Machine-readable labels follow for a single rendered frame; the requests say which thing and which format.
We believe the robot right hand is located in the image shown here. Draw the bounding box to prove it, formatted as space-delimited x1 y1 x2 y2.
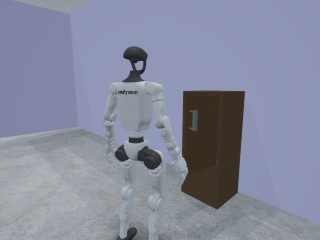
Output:
171 156 188 185

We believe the humanoid robot head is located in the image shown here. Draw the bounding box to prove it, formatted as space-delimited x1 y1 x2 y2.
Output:
122 46 148 83

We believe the robot left upper arm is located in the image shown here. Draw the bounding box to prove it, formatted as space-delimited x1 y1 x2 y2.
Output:
103 82 121 122

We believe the robot right upper arm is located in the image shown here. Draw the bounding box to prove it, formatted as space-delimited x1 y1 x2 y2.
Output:
146 81 166 129

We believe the handle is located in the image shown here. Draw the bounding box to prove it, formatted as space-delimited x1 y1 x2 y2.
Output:
189 110 198 131

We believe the left robot forearm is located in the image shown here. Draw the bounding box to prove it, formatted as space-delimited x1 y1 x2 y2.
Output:
103 117 115 145

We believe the cupboard door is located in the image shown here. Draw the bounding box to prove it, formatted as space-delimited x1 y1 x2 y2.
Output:
183 95 220 176

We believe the robot left hand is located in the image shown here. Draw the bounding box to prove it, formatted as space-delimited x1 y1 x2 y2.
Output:
105 143 117 164

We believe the right robot forearm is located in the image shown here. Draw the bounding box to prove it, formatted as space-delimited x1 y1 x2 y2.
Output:
160 116 182 160

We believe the robot left thigh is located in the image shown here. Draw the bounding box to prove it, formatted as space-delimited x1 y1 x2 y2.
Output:
115 144 138 201

